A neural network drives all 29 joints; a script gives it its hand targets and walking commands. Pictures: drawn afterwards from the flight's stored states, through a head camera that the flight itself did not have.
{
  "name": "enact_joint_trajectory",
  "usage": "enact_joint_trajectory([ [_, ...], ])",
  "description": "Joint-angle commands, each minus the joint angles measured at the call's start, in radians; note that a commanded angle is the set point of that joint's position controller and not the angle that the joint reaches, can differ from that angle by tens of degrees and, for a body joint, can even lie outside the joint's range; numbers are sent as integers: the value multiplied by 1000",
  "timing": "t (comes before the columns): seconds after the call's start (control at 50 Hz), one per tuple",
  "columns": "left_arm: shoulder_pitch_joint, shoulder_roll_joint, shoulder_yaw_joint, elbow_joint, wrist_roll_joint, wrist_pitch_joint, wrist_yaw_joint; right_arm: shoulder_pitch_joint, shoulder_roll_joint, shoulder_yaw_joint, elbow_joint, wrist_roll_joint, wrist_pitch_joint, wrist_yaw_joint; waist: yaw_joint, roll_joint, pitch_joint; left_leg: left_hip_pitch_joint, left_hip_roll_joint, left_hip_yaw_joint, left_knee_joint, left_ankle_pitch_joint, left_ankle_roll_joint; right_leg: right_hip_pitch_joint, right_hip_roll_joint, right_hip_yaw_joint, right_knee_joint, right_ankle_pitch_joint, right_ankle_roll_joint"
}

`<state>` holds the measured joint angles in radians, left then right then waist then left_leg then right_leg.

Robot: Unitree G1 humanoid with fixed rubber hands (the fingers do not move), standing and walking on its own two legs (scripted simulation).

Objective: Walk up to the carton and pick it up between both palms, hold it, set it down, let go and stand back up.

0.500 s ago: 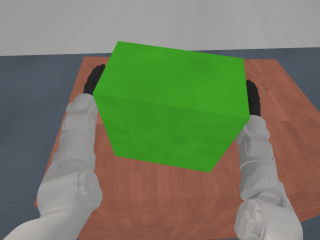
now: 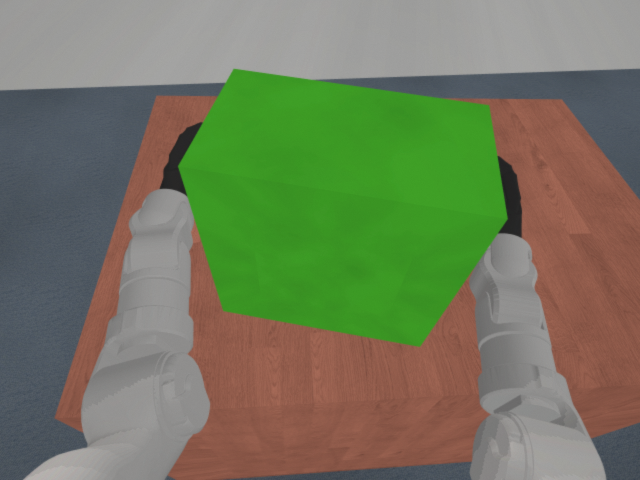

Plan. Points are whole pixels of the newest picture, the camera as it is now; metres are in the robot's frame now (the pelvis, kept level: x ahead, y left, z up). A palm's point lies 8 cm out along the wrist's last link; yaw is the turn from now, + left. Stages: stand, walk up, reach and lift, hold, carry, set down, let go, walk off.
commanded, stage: set down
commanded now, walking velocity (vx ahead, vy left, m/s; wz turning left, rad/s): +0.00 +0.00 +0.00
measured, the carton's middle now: (337, 223) +0.42 -0.03 +0.07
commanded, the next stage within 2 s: none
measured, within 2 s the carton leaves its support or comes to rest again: neither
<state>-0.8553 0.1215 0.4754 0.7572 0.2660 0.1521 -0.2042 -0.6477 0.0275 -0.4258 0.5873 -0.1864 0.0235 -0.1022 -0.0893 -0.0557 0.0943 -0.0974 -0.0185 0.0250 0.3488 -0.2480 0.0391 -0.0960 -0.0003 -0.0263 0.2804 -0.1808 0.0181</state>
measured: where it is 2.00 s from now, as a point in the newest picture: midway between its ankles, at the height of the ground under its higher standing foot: outside the picture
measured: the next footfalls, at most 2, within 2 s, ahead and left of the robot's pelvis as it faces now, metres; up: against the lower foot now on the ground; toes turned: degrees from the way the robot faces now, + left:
none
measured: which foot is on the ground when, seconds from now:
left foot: down 0.00-1.00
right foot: down 0.00-1.00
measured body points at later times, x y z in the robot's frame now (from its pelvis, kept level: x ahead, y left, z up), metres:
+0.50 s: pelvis -0.01 +0.00 +0.00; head +0.05 +0.02 +0.44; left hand +0.45 +0.17 +0.06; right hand +0.37 -0.22 +0.05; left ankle -0.04 +0.09 -0.75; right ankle -0.02 -0.13 -0.75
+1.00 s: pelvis -0.07 +0.00 -0.01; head -0.04 +0.01 +0.44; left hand +0.42 +0.23 +0.21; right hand +0.37 -0.25 +0.18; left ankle -0.04 +0.09 -0.75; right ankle -0.02 -0.13 -0.75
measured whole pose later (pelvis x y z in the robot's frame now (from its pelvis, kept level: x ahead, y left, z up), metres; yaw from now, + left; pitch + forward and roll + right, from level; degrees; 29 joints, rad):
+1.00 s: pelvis -0.07 +0.00 -0.01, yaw +0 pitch +8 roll -1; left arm -1.24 0.59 -0.23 1.37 -0.47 0.07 -0.13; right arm -1.05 -0.34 0.03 1.03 0.39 0.21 -0.12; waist -0.13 -0.01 -0.11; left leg -0.42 -0.02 0.03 0.45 -0.17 0.05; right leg -0.42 -0.01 -0.03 0.39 -0.11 0.01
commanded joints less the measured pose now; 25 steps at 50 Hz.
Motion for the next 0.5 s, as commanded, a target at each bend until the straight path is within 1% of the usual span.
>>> enact_joint_trajectory([
  [0.0, -233, -319, -258, 28, -15, 33, -112, -284, 346, 340, 10, 18, -17, 113, 12, 92, -389, 184, 7, 45, 65, 702, -73, 111, 23, -74, 49, 500, 41],
  [0.02, -235, -316, -255, 25, -16, 30, -111, -276, 349, 337, 3, 17, -20, 109, 5, 78, -380, 168, 5, 44, 65, 706, -72, 106, 28, -72, 49, 504, 40],
  [0.04, -241, -304, -249, 33, -12, 30, -111, -283, 332, 338, 6, 16, -21, 107, 4, 80, -370, 170, 6, 42, 58, 687, -72, 108, 23, -71, 44, 499, 38],
  [0.06, -239, -317, -247, 42, -10, 30, -111, -274, 352, 326, 8, 11, -23, 103, 6, 84, -354, 165, 5, 49, 61, 694, -73, 93, 24, -75, 46, 487, 40],
  [0.08, -218, -293, -237, 44, -4, 33, -113, -257, 342, 326, 16, 12, -19, 100, 7, 75, -342, 158, 4, 49, 56, 672, -68, 104, 21, -67, 44, 495, 42],
  [0.1, -221, -274, -233, 46, -10, 35, -114, -260, 320, 327, 19, 15, -20, 95, 2, 76, -339, 158, 5, 48, 55, 674, -62, 110, 17, -70, 48, 495, 48],
  [0.12, -213, -257, -226, 39, -13, 40, -112, -250, 298, 331, 20, 23, -19, 91, 7, 77, -335, 167, 9, 46, 52, 678, -63, 112, 18, -73, 46, 496, 50],
  [0.14, -212, -239, -223, 34, -9, 39, -106, -245, 281, 327, 21, 28, -23, 87, 5, 81, -339, 174, 12, 46, 52, 694, -65, 102, 17, -74, 48, 493, 49],
  [0.16, -203, -217, -209, 40, -8, 38, -102, -227, 261, 315, 31, 31, -21, 80, 4, 77, -325, 167, 8, 52, 51, 675, -70, 108, 24, -71, 39, 475, 42],
  [0.18, -211, -202, -205, 26, -2, 32, -99, -232, 258, 319, 21, 35, -23, 76, 9, 74, -336, 148, 5, 54, 44, 646, -64, 126, 22, -65, 41, 488, 40],
  [0.2, -215, -150, -177, 40, 2, 28, -93, -213, 227, 308, 34, 32, -20, 69, 5, 74, -329, 133, -3, 60, 34, 613, -60, 142, 19, -60, 42, 500, 45],
  [0.22, -214, -124, -167, 36, -2, 21, -87, -203, 203, 306, 29, 44, -23, 60, 8, 72, -330, 112, -4, 61, 32, 604, -56, 153, 15, -57, 49, 515, 45],
  [0.24, -199, -86, -163, 31, -10, 16, -73, -201, 162, 299, 36, 49, -28, 48, 2, 74, -342, 121, 1, 60, 34, 616, -56, 159, 21, -61, 52, 525, 49],
  [0.26, -231, -24, -140, 37, -13, 3, -58, -199, 117, 283, 47, 53, -31, 35, -1, 76, -331, 110, -3, 62, 33, 605, -57, 150, 22, -64, 52, 502, 49],
  [0.28, -231, 42, -134, 36, -23, -11, -38, -179, 59, 282, 49, 65, -41, 20, -3, 68, -338, 93, -2, 64, 36, 588, -60, 148, 21, -57, 56, 514, 47],
  [0.3, -219, 105, -136, 51, -46, -23, -15, -181, -13, 278, 69, 89, -47, 0, -7, 74, -344, 73, -1, 59, 31, 563, -65, 147, 26, -55, 58, 494, 44],
  [0.32, -239, 157, -153, 48, -70, -39, 6, -188, -65, 278, 65, 109, -55, -21, -9, 72, -367, 48, -5, 67, 30, 539, -67, 149, 28, -56, 58, 500, 45],
  [0.34, -270, 203, -180, 51, -105, -56, 29, -195, -99, 298, 83, 146, -68, -41, -14, 83, -392, 33, 1, 59, 45, 540, -78, 133, 31, -52, 65, 487, 39],
  [0.36, -303, 245, -210, 53, -147, -71, 52, -227, -139, 312, 92, 175, -79, -55, -31, 98, -440, 21, 4, 52, 55, 561, -87, 118, 35, -51, 69, 497, 34],
  [0.38, -341, 276, -236, 69, -189, -96, 75, -266, -153, 312, 114, 202, -90, -64, -31, 124, -503, 23, 1, 46, 76, 586, -100, 79, 44, -55, 77, 493, 26],
  [0.4, -383, 295, -271, 43, -242, -126, 95, -285, -156, 328, 113, 231, -99, -71, -36, 143, -588, 38, 7, 38, 100, 620, -111, 41, 51, -48, 79, 490, 15],
  [0.42, -435, 335, -294, 60, -290, -150, 114, -325, -194, 315, 119, 250, -110, -75, -57, 161, -665, 46, 6, 29, 121, 652, -123, 3, 51, -44, 86, 500, 9],
  [0.44, -454, 349, -327, 25, -333, -172, 131, -348, -228, 296, 88, 265, -125, -75, -58, 193, -781, 84, 10, 18, 153, 718, -142, -24, 59, -54, 97, 522, 3],
  [0.46, -498, 374, -350, 47, -376, -185, 144, -394, -264, 287, 59, 284, -135, -76, -55, 200, -867, 103, 12, 9, 183, 762, -149, -51, 65, -51, 104, 530, -4],
  [0.48, -522, 411, -369, 35, -411, -197, 154, -422, -296, 270, -11, 292, -145, -76, -57, 209, -970, 129, 12, 2, 214, 799, -148, -61, 70, -48, 114, 564, -5],
])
